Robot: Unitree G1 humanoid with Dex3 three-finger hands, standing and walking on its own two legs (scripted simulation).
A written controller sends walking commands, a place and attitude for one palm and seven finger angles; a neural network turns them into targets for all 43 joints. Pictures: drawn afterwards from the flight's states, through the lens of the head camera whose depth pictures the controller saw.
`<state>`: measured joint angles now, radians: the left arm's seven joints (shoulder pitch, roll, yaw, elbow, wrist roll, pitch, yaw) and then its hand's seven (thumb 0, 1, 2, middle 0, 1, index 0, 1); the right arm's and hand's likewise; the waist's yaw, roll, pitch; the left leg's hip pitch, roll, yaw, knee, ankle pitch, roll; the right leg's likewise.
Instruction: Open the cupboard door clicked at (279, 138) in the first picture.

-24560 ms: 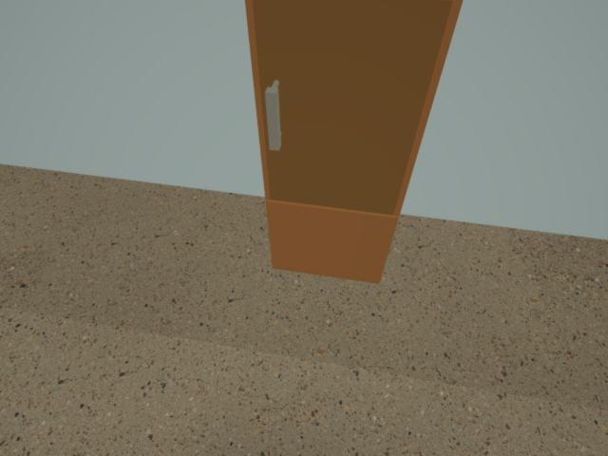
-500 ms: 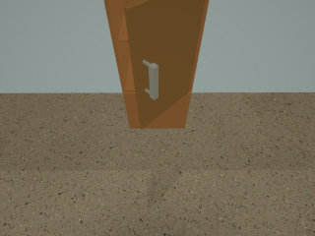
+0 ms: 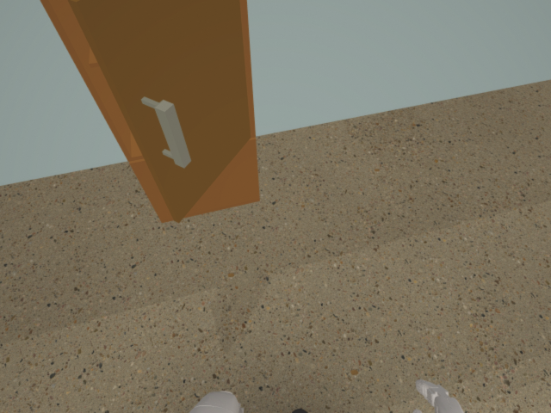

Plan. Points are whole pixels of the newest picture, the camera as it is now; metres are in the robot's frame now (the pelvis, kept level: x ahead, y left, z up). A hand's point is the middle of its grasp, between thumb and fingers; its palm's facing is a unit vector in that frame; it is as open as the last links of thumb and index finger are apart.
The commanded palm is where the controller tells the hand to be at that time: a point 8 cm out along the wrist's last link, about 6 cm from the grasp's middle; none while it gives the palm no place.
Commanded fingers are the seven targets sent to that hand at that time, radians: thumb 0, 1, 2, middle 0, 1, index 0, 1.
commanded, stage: walk to a spot facing it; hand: left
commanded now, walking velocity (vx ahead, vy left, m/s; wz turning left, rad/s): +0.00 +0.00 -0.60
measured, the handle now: (166, 133) +0.60 +0.29 -0.03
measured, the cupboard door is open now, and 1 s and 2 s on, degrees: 45 45 45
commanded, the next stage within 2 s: none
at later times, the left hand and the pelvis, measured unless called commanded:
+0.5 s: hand (176, 389) +0.15 +0.19 -0.18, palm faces -0.30 -0.91 -0.28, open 7.4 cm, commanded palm none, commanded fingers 0.00 0.90 0.90 -0.20 -0.30 -0.20 -0.30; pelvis +0.00 +0.01 -0.02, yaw -18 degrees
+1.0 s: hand (246, 357) +0.21 +0.08 -0.16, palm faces -0.56 -0.79 -0.24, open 7.4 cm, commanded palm none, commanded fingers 0.00 0.90 0.90 -0.20 -0.30 -0.20 -0.30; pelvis +0.03 -0.05 -0.01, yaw -36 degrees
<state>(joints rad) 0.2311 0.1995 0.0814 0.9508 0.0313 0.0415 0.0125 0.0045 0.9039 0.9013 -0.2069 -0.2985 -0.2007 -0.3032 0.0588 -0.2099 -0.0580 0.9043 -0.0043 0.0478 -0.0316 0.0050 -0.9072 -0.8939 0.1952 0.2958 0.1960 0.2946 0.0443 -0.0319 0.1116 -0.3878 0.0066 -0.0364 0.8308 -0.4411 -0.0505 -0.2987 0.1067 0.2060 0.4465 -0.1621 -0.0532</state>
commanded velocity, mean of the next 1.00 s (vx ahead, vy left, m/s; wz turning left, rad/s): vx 0.13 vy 0.00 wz -0.59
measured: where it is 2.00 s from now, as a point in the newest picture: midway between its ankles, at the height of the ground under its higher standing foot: (390, 377)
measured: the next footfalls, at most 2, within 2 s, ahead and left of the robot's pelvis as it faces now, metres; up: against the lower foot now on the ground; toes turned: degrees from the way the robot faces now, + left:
left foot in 0.10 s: +0.04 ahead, +0.16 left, +0.00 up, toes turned -6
right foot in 0.36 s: +0.03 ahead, -0.14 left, +0.00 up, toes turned -13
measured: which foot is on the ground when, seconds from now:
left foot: up 0.00-0.08, down 0.10-0.34, up 0.36-0.54, down 0.56-0.84, up 0.86-1.00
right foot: down 0.00-0.08, up 0.10-0.34, down 0.36-0.56, up 0.58-0.82, down 0.84-1.00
